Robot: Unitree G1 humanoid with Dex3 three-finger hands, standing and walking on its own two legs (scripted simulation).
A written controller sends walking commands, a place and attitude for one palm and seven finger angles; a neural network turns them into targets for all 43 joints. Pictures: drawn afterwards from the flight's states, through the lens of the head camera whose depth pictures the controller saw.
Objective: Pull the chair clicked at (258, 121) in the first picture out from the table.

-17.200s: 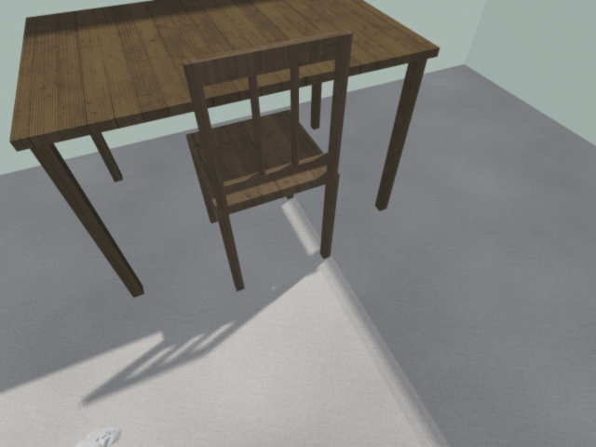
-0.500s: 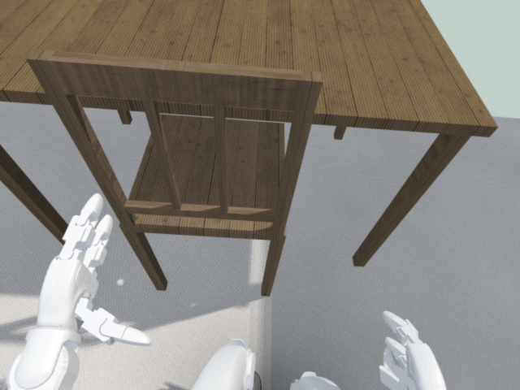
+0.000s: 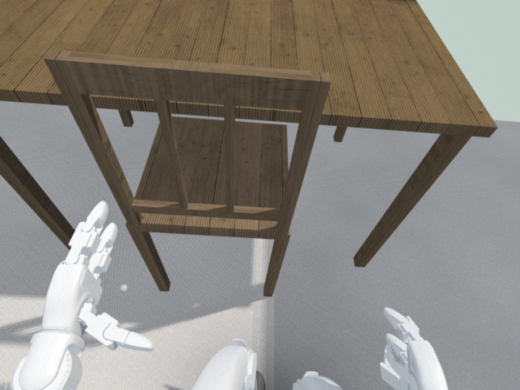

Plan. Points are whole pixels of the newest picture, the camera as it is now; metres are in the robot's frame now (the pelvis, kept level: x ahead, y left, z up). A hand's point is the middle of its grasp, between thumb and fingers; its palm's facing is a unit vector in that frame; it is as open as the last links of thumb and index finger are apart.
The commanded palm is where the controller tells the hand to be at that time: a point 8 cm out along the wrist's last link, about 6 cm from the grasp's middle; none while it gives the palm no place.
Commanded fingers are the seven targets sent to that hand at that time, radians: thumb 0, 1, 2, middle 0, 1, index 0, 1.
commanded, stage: aim the fingers beside a spindle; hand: left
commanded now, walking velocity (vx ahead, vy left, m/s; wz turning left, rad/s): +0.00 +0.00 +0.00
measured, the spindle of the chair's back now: (174, 161) +0.50 +0.21 +0.01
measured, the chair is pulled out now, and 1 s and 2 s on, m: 0.00 0.00 0.00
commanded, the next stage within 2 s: relax the arm and regain balance in 0.78 s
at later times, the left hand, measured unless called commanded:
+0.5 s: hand (145, 270) +0.27 +0.19 +0.03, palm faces +0.04 -1.00 +0.02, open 17.0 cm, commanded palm +0.26 +0.23 +0.04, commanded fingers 0.00 -0.50 0.30 -0.06 -0.08 -0.06 -0.08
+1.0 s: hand (124, 312) +0.24 +0.24 -0.06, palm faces -0.17 -0.98 -0.13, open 16.7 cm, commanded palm none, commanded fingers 0.00 -0.50 0.30 -0.15 -0.30 -0.15 -0.30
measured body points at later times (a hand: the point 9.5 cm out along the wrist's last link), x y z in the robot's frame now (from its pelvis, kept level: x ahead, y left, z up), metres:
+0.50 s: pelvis -0.02 +0.04 -0.02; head +0.04 +0.08 +0.43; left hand +0.26 +0.25 +0.03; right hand +0.16 -0.20 -0.08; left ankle +0.11 +0.00 -0.65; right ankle +0.01 -0.14 -0.65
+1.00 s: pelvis -0.09 +0.18 -0.06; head -0.08 +0.22 +0.39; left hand +0.24 +0.29 -0.05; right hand +0.02 -0.10 -0.13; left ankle +0.09 +0.03 -0.63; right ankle +0.03 -0.07 -0.64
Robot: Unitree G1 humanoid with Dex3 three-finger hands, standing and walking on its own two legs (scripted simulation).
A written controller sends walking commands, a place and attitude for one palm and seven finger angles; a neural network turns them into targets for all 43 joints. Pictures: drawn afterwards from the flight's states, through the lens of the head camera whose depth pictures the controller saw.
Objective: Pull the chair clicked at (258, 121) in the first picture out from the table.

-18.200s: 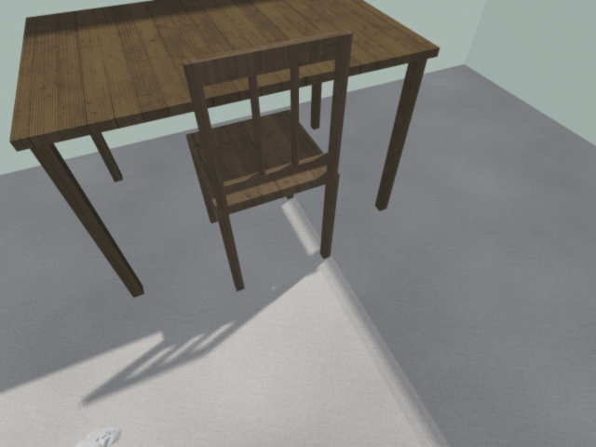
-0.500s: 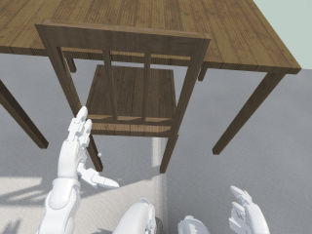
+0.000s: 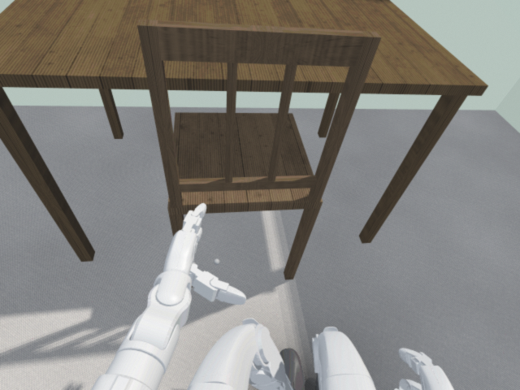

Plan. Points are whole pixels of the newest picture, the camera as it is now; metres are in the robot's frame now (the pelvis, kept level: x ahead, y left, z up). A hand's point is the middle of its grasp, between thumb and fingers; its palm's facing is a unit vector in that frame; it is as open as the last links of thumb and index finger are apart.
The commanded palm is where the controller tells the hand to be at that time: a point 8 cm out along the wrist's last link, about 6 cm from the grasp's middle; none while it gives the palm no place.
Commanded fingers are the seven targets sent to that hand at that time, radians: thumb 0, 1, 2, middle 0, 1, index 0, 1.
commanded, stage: relax the arm and regain balance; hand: left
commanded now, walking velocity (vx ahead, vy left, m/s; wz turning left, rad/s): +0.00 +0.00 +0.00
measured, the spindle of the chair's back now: (230, 130) +0.59 +0.05 +0.07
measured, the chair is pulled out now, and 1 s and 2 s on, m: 0.00 0.00 0.00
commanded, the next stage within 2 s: none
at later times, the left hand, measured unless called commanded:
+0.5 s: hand out of the picture -0.12 +0.60 -0.06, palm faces -0.09 -0.92 -0.38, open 16.5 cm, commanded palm none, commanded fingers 0.00 -0.50 0.30 -0.15 -0.30 -0.15 -0.30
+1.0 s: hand out of the picture -0.28 +0.78 -0.07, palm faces +0.10 -0.95 -0.28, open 16.3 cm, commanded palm none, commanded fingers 0.00 -0.50 0.30 -0.15 -0.30 -0.15 -0.30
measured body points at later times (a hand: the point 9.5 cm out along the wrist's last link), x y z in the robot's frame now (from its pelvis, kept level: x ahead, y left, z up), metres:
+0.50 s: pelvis -0.12 +0.32 +0.11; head -0.08 +0.36 +0.55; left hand -0.12 +0.64 -0.04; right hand -0.17 +0.07 -0.01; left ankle -0.09 +0.45 -0.60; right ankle -0.13 +0.08 -0.59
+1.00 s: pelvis -0.28 +0.57 +0.11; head -0.32 +0.58 +0.56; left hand -0.28 +0.83 -0.04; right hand -0.19 +0.31 -0.01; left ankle -0.22 +0.71 -0.55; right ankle -0.25 +0.43 -0.59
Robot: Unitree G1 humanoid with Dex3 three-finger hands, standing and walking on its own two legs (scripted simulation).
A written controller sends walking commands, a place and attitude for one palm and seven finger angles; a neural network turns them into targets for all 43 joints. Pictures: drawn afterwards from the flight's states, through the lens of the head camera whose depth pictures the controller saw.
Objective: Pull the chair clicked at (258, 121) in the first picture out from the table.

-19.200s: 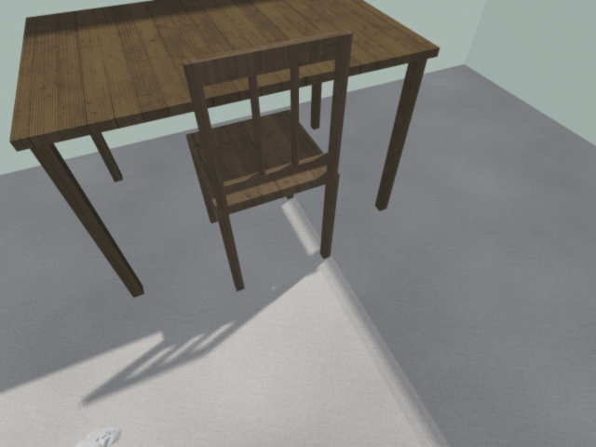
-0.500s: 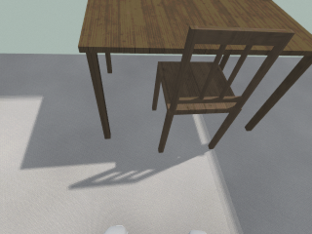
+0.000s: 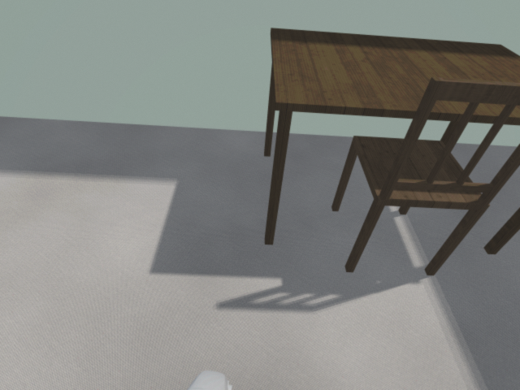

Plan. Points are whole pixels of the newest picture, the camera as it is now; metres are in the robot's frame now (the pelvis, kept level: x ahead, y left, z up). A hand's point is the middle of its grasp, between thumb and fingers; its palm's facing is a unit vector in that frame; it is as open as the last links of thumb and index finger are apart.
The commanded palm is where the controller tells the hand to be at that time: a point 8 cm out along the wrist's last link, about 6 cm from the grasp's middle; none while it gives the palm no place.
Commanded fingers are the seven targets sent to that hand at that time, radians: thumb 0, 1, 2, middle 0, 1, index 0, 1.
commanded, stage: relax the arm and regain balance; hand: left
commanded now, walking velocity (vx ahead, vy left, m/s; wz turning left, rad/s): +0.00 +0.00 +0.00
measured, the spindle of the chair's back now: (450, 145) +0.87 -0.52 -0.04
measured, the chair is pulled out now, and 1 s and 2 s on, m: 0.00 0.00 0.00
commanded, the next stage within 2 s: step back with the hand held close in 1.04 s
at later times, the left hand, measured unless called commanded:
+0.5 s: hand out of the picture -0.14 +0.34 -0.13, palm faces -0.01 -0.97 -0.25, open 16.5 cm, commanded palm none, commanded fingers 0.00 -0.50 0.30 -0.15 -0.30 -0.15 -0.30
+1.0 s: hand out of the picture -0.20 +0.38 -0.13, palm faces +0.07 -0.98 -0.19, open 16.3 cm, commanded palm none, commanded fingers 0.00 -0.50 0.30 -0.15 -0.30 -0.15 -0.30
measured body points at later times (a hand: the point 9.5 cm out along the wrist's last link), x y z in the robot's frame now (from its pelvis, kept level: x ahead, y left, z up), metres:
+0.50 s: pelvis -0.12 +0.15 +0.03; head -0.13 +0.14 +0.48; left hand -0.14 +0.39 -0.11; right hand -0.16 -0.08 -0.13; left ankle -0.11 +0.27 -0.67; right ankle -0.13 +0.05 -0.70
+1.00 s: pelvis -0.17 +0.22 +0.04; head -0.16 +0.20 +0.48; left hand -0.20 +0.43 -0.12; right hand -0.18 +0.01 -0.14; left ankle -0.12 +0.29 -0.70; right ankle -0.15 +0.07 -0.70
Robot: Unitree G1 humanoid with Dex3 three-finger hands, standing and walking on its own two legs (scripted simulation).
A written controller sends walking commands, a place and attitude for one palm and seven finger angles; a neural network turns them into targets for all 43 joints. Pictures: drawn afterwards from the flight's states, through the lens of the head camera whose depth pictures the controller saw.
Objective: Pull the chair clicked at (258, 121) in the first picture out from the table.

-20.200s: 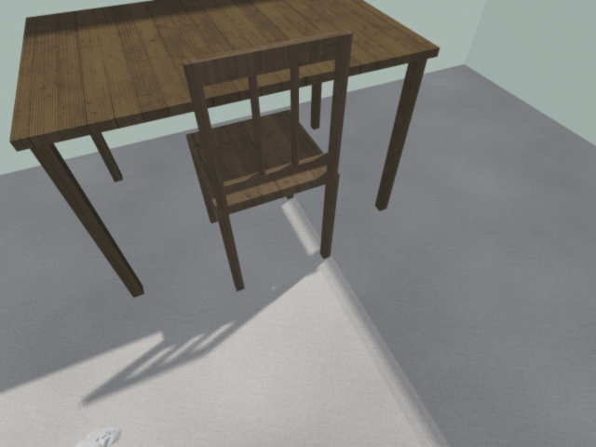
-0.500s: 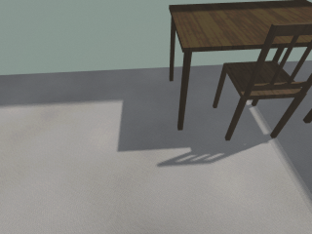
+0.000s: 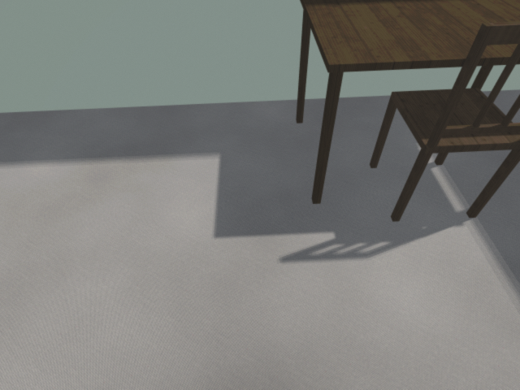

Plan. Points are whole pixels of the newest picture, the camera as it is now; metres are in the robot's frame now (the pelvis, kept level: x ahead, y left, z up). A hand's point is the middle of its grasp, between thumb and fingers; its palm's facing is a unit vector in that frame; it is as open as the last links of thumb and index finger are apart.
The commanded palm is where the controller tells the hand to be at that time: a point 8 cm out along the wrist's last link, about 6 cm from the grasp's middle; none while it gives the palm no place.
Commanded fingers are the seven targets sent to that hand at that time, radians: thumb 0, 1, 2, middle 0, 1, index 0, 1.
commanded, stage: relax the arm and regain balance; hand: left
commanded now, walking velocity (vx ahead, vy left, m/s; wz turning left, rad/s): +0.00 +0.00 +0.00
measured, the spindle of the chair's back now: (497, 88) +1.04 -0.72 -0.07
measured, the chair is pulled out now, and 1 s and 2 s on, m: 0.00 0.00 0.00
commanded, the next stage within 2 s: step back with the hand held close in 0.04 s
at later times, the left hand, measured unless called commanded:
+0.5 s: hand (53, 163) +0.23 +0.18 +0.31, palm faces +0.48 -0.78 -0.39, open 8.3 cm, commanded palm +0.14 +0.26 +0.18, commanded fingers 0.00 0.90 0.90 -0.20 -0.30 -0.20 -0.30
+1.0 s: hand (74, 255) +0.22 +0.21 +0.19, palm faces +0.37 -0.76 -0.53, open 7.4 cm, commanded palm +0.14 +0.25 +0.18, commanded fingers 0.00 0.90 0.90 -0.20 -0.30 -0.20 -0.30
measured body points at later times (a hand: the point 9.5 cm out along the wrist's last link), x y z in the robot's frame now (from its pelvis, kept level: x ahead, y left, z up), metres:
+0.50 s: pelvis +0.01 -0.02 +0.00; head +0.02 -0.03 +0.45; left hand +0.20 +0.22 +0.33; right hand +0.27 -0.26 -0.02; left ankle +0.04 +0.08 -0.74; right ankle +0.02 -0.14 -0.74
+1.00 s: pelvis -0.01 -0.03 +0.00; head +0.07 -0.03 +0.44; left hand +0.19 +0.25 +0.22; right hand +0.17 -0.22 -0.10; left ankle +0.02 +0.08 -0.74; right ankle +0.02 -0.14 -0.73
